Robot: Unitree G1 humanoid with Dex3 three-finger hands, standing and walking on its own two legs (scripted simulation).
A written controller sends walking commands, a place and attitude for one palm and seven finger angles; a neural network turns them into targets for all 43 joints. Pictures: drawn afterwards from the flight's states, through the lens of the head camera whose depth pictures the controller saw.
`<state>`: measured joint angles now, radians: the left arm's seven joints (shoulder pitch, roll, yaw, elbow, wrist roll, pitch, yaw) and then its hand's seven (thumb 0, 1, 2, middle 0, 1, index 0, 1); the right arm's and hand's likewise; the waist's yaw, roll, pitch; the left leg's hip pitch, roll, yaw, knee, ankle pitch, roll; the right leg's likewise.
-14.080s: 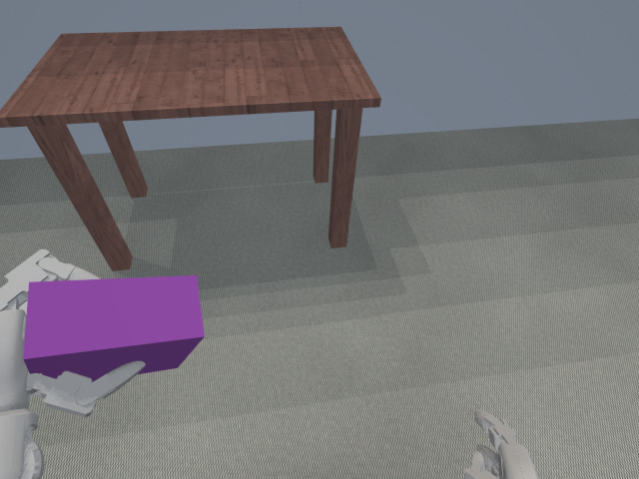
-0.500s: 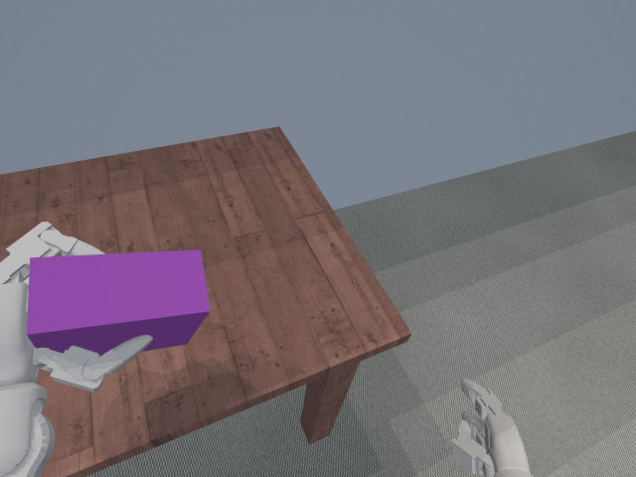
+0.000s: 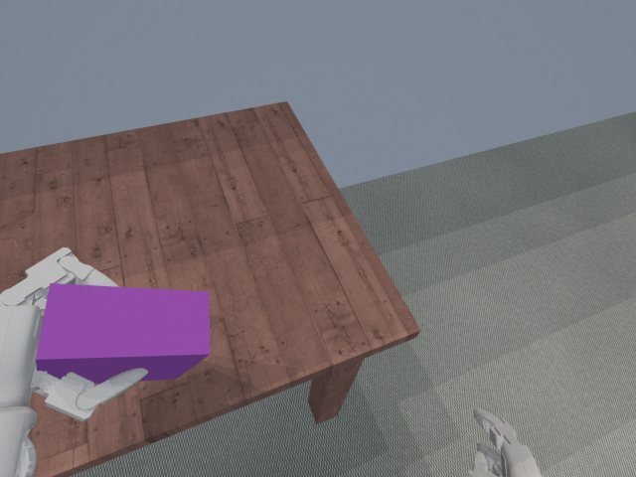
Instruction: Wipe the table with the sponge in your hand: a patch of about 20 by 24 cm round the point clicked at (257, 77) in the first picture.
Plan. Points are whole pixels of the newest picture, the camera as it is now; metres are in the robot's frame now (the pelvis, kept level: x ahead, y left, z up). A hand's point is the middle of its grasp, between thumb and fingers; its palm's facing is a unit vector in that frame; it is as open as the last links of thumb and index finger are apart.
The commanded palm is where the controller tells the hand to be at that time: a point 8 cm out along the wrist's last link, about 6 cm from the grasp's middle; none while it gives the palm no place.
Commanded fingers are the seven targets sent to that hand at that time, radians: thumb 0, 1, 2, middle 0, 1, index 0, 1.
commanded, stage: look again from close up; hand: left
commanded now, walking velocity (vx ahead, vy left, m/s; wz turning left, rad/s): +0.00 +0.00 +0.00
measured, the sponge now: (148, 339) +0.23 +0.20 +0.09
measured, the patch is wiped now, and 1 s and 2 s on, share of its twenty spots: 0.00 0.00 0.00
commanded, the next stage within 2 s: shuffle to correct the standing spot in 0.42 s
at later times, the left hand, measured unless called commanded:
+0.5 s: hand (16, 332) +0.21 +0.29 +0.14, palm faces +0.35 -0.87 -0.35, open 10.1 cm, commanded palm +0.14 +0.32 +0.18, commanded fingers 0.00 0.10 1.30 -1.20 -1.60 -1.20 -1.60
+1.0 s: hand (66, 350) +0.19 +0.23 +0.16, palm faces +0.29 -0.88 -0.38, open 10.1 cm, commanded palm +0.13 +0.28 +0.18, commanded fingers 0.00 0.10 1.30 -1.20 -1.60 -1.20 -1.60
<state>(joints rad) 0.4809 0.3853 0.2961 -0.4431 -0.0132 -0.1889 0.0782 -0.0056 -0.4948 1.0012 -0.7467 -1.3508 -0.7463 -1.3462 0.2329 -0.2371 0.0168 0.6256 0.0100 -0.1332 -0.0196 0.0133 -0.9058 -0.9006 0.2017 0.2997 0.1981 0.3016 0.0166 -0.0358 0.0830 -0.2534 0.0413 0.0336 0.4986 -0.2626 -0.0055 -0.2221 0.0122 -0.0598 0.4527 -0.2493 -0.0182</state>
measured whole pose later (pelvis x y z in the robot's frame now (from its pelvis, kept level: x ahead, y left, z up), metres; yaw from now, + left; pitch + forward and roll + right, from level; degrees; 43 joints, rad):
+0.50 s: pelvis -0.02 +0.04 +0.00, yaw +0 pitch -1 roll -2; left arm 0.41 0.37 0.33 -0.46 -0.02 -0.13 0.10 -0.01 -0.49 1.00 -0.75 -1.35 -0.75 -1.34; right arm 0.21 -0.18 0.06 0.56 0.01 -0.08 -0.02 0.01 -0.90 -0.90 0.20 0.30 0.20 0.30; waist 0.02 -0.05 0.06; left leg -0.24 0.00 0.05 0.49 -0.24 0.04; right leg -0.19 -0.03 -0.05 0.40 -0.19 0.03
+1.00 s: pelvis -0.04 +0.00 +0.00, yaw -1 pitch +0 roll -1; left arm 0.45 0.38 0.35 -0.53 -0.04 -0.19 0.08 -0.01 -0.50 1.01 -0.75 -1.35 -0.75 -1.34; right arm 0.23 -0.17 0.03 0.56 0.01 -0.13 -0.02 0.01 -0.90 -0.90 0.20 0.30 0.20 0.30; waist -0.01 -0.04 0.06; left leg -0.30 0.06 0.04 0.50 -0.21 -0.01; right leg -0.26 0.03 -0.06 0.42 -0.17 -0.02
